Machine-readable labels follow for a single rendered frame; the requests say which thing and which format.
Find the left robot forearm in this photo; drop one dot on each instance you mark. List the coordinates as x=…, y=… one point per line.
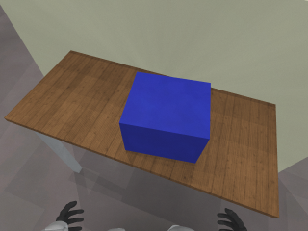
x=57, y=226

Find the carton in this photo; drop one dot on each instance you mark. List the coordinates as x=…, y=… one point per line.
x=167, y=117

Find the table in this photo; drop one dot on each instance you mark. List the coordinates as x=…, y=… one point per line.
x=81, y=101

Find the robot left hand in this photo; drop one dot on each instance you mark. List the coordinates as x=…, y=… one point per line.
x=65, y=214

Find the robot right hand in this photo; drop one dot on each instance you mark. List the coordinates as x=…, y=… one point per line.
x=236, y=224

